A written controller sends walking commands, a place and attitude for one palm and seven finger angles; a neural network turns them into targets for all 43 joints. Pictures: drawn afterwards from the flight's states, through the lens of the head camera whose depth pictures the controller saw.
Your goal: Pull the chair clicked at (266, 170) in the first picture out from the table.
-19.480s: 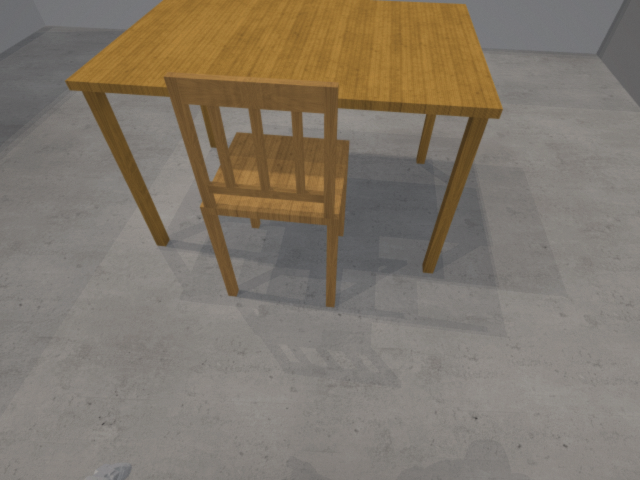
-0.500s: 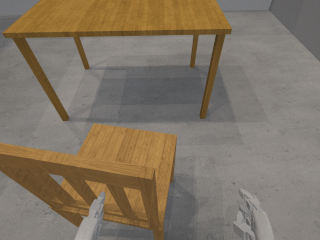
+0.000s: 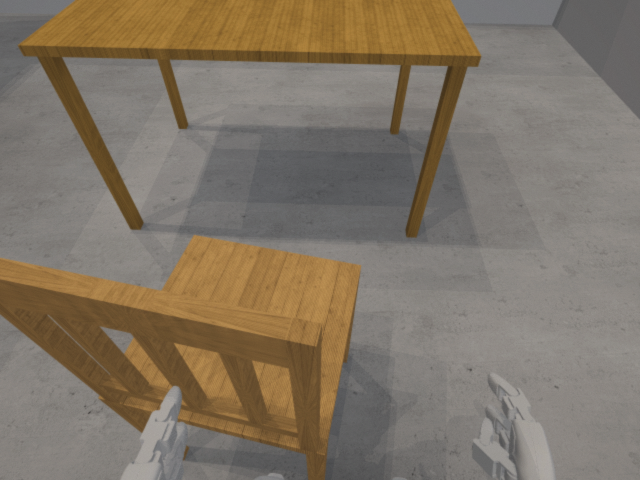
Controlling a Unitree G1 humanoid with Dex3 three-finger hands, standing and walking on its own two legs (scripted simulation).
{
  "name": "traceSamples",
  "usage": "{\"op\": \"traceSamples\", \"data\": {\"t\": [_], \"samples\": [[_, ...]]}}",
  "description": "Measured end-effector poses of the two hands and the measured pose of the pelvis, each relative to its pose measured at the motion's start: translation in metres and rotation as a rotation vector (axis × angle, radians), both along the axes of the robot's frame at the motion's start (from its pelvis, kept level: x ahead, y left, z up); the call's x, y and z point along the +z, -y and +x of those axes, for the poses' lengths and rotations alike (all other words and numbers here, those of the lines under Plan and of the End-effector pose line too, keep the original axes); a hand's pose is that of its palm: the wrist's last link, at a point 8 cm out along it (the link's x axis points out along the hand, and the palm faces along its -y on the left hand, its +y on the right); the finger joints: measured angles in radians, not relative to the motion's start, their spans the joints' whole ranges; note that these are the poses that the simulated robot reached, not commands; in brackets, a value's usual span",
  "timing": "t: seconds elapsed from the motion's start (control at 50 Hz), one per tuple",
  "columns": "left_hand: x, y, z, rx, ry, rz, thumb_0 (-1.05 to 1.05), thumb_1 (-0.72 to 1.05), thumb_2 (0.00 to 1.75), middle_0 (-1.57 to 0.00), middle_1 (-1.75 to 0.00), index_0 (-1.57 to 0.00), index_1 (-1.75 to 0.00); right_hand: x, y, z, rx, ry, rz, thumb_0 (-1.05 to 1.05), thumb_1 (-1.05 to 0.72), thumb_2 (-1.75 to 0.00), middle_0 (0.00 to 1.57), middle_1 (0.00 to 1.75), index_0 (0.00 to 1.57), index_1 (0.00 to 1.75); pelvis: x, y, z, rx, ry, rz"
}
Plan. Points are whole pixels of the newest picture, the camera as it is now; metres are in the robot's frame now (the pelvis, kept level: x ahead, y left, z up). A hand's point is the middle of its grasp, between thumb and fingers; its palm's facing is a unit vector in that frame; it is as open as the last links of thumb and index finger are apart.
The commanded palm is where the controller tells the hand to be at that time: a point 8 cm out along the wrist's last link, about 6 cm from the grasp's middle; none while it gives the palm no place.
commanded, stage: draw the hand back to the body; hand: left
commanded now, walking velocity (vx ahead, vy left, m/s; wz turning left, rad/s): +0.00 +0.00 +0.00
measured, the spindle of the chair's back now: (176, 370) +0.26 +0.21 -0.02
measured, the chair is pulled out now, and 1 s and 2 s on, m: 0.64 0.64 0.64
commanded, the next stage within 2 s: step back with the hand held close in 1.44 s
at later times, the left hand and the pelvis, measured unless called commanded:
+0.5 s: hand (122, 441) +0.14 +0.18 +0.12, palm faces +0.16 -0.93 -0.32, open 16.6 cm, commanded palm +0.10 +0.23 +0.15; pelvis +0.00 +0.00 +0.03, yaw -1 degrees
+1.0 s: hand (18, 310) +0.20 +0.24 +0.22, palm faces +0.43 -0.79 -0.44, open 10.3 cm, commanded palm +0.16 +0.29 +0.25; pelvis +0.02 +0.00 +0.07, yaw -1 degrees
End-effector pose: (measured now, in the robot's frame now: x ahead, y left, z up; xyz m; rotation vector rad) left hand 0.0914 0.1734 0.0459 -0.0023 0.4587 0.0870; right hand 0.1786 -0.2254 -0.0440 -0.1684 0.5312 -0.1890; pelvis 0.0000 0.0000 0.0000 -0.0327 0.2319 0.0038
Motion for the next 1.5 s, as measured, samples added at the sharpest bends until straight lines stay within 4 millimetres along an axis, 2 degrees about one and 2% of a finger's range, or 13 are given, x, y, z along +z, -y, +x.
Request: {"op": "traceSamples", "data": {"t": [0.14,0.24,0.38,0.44,0.54,0.62,0.86,1.12,1.16,1.32,1.5], "samples": [[0.038,-0.009,0.019,-0.047,0.351,0.025,-0.02,-0.54,0.21,0.0,0.0,0.0,0.0,-0.018,-0.004,-0.001,0.024,-0.02,0.04,0.01,-0.9,-0.9,0.2,0.3,0.2,0.3,-0.009,0.001,-0.008,-0.005,-0.006,-0.003],[0.039,-0.019,0.014,-0.096,0.333,0.053,-0.02,-0.54,0.21,0.0,0.0,0.0,0.0,-0.024,-0.008,-0.004,0.008,-0.043,0.078,0.01,-0.9,-0.9,0.2,0.3,0.2,0.3,-0.01,0.002,-0.012,-0.01,0.011,-0.001],[0.075,-0.036,0.016,-0.062,0.398,0.097,-0.02,-0.52,0.22,-0.01,-0.01,-0.01,-0.01,-0.011,-0.01,-0.009,0.001,-0.021,0.085,0.01,-0.9,-0.9,0.2,0.3,0.2,0.3,0.006,0.002,-0.011,-0.001,0.056,-0.007],[0.087,-0.045,0.022,-0.033,0.343,0.251,-0.02,-0.46,0.25,-0.02,-0.02,-0.02,-0.02,-0.002,-0.008,-0.011,-0.005,-0.037,0.063,0.01,-0.9,-0.9,0.2,0.3,0.2,0.3,0.016,0.003,-0.008,-0.007,0.086,-0.001],[0.101,-0.058,0.025,0.059,0.254,0.384,-0.02,-0.33,0.31,-0.04,-0.05,-0.04,-0.05,0.013,-0.005,-0.013,-0.027,-0.05,0.049,0.01,-0.9,-0.9,0.2,0.3,0.2,0.3,0.033,0.003,-0.001,-0.013,0.143,0.005],[0.117,-0.066,0.029,0.1,0.258,0.437,-0.01,-0.2,0.38,-0.06,-0.08,-0.05,-0.08,0.022,-0.002,-0.012,-0.021,-0.055,0.033,0.01,-0.9,-0.9,0.2,0.3,0.2,0.3,0.045,0.003,0.004,-0.012,0.185,0.008],[0.17,-0.093,0.055,0.198,0.406,0.548,-0.01,0.23,0.58,-0.12,-0.17,-0.12,-0.17,0.037,-0.002,0.007,0.031,-0.057,0.029,0.01,-0.9,-0.9,0.2,0.3,0.2,0.3,0.066,0.004,0.018,-0.017,0.259,0.02],[0.223,-0.114,0.083,0.273,0.584,0.63,0.0,0.68,0.8,-0.18,-0.26,-0.18,-0.26,0.042,-0.002,0.023,0.074,-0.083,0.036,0.01,-0.9,-0.9,0.2,0.3,0.2,0.3,0.076,0.006,0.027,-0.024,0.288,0.024],[0.224,-0.115,0.086,0.278,0.59,0.626,0.0,0.74,0.83,-0.19,-0.27,-0.19,-0.27,0.042,-0.001,0.023,0.07,-0.092,0.042,0.01,-0.9,-0.9,0.2,0.3,0.2,0.3,0.077,0.006,0.028,-0.027,0.288,0.024],[0.209,-0.107,0.09,0.236,0.528,0.583,0.01,0.86,0.89,-0.21,-0.3,-0.2,-0.3,0.04,0.007,0.016,0.05,-0.124,0.035,0.01,-0.9,-0.9,0.2,0.3,0.2,0.3,0.08,0.007,0.029,-0.035,0.287,0.023],[0.214,-0.11,0.086,0.25,0.544,0.599,0.01,0.88,0.9,-0.21,-0.3,-0.21,-0.31,0.04,0.009,0.011,0.043,-0.132,0.033,0.01,-0.9,-0.9,0.2,0.3,0.2,0.3,0.08,0.008,0.026,-0.036,0.298,0.021]]}}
